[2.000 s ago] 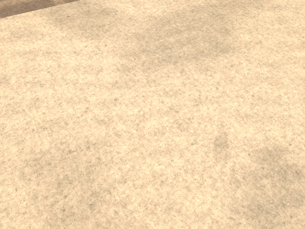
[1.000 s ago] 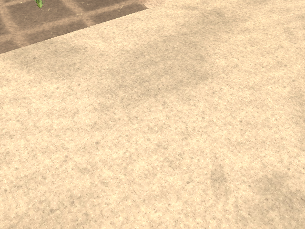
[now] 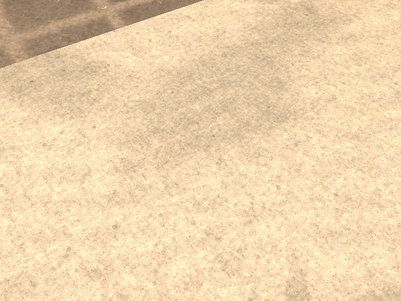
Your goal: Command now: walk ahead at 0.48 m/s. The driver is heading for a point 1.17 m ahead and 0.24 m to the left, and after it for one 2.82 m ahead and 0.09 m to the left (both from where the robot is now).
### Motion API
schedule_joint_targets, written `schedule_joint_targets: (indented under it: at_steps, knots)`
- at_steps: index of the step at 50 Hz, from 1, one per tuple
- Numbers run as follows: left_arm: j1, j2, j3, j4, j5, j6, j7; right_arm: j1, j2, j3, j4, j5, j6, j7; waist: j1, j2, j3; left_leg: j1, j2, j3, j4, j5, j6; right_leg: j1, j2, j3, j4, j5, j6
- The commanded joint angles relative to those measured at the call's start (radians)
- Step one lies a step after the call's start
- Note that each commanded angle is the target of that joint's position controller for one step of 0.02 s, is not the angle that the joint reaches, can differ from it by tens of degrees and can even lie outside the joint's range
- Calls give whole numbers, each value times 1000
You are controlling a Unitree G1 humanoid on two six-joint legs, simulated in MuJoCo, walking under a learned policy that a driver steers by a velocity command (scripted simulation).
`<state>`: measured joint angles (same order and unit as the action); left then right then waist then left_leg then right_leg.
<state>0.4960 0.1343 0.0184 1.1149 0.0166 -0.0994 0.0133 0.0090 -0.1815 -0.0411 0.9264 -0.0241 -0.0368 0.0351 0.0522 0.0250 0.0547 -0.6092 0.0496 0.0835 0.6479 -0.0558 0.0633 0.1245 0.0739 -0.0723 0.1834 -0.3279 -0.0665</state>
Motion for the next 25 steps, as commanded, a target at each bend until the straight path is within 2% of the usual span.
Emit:
schedule_joint_targets:
  at_steps: [1, 2, 3, 4, 5, 6, 7, 8, 9, 10, 11, 13, 16, 18, 21, 25]
  knots:
    - [25, 153, 27, -20, 5, -10, 8, -28, -63, -12, -62, 3, -17, -10, -55, -105, 54, 107, -53, 32, -63, -33, 51, -58, -285, 83, 55, 844, -107]
    - [12, 165, 32, -22, 7, -9, 10, 45, -82, -22, -41, 3, -23, -17, -89, -111, 10, 191, -81, 37, -70, -75, 71, -36, -284, 72, 149, 977, -95]
    - [0, 178, 37, -23, 9, -5, 10, 182, -104, -35, 3, 4, -31, -25, -144, -105, -62, 327, -110, 44, -106, -91, 91, -33, -270, 57, 310, 1036, -83]
    - [-8, 179, 38, -27, 5, -1, 7, 347, -134, -51, 55, -8, -41, -33, -212, -83, -146, 548, -78, 9, -157, -72, 116, -137, -236, 31, 527, 910, -67]
    - [31, 118, 24, -58, -14, 1, -3, 493, -228, -76, 75, -33, -45, -42, -229, 43, -279, 807, 180, -308, -184, -245, 181, -378, -160, -14, 861, 511, -44]
    - [125, 63, 23, -58, -32, 4, -15, 480, -271, -84, 71, -27, -35, -30, -164, 197, -358, 943, 383, -794, -351, -315, 306, -664, 20, 44, 1163, -225, -25]
    - [11, 138, 42, -74, -11, 9, -12, 369, -228, -76, 61, 4, -27, -25, -136, 61, -229, 829, 320, -740, -401, -452, 264, -759, -54, 135, 1203, -126, -46]
    - [-85, 140, 44, -106, -4, 5, -16, 272, -156, -56, 44, 13, -31, -23, -111, 18, -88, 667, 291, -576, -427, -413, 227, -780, -100, 121, 1152, -21, -47]
    - [-118, 120, 42, -111, 1, 3, -18, 227, -109, -43, 41, 8, -41, -21, -81, -20, -30, 549, 245, -473, -456, -279, 194, -733, -134, 119, 1089, 38, -46]
    - [-111, 108, 44, -108, 16, 12, -20, 230, -80, -33, 52, 9, -49, -26, -51, -8, -15, 477, 206, -391, -467, -170, 168, -679, -154, 118, 1044, 58, -36]
    - [-84, 87, 40, -101, 24, 26, -25, 244, -53, -22, 67, 9, -56, -31, -26, 5, -17, 431, 177, -325, -481, -98, 151, -629, -165, 116, 1008, 66, -23]
    - [-94, 75, 41, -109, 25, 46, -32, 306, -70, -21, 90, 9, -71, -37, -13, 10, -19, 420, 160, -266, -488, 32, 154, -628, -168, 96, 967, 73, -3]
    - [-227, 92, 42, -162, 23, 62, -37, 364, -107, -23, 102, 13, -75, -39, -26, 15, 22, 439, 139, -209, -530, 46, 151, -739, -190, 67, 867, 170, 25]
    - [-325, 100, 41, -197, 18, 62, -40, 405, -100, -17, 107, 14, -73, -38, -49, 17, 43, 472, 124, -181, -541, 104, 141, -792, -194, 48, 765, 241, 40]
    - [-438, 87, 30, -238, 8, 57, -44, 459, -97, -10, 116, 14, -74, -39, -79, 25, 50, 513, 102, -133, -530, 223, 117, -769, -168, 11, 585, 324, 47]
    - [-547, 89, 22, -277, 2, 50, -43, 532, -104, -9, 140, 9, -71, -48, -116, 39, 53, 646, 127, -121, -499, 322, 119, -766, -132, -19, 448, 337, 24]
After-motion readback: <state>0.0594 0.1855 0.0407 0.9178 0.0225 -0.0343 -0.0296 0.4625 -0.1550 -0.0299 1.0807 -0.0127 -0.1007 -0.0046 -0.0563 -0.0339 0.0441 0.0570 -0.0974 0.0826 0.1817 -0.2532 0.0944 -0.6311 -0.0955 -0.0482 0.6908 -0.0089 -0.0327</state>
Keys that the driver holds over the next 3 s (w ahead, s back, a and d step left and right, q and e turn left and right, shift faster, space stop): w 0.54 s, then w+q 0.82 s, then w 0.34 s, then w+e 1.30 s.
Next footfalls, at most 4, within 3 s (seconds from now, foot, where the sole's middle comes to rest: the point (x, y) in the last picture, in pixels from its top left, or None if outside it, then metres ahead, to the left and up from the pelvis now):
0.08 left None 0.23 0.09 -0.77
0.64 right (246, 273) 0.55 -0.08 -0.77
1.18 left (186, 205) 0.80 0.14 -0.77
1.72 right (190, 131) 1.16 0.15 -0.77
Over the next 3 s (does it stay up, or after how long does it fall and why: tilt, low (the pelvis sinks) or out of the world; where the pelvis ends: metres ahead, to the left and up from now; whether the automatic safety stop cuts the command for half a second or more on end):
stays up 1.58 0.28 0.01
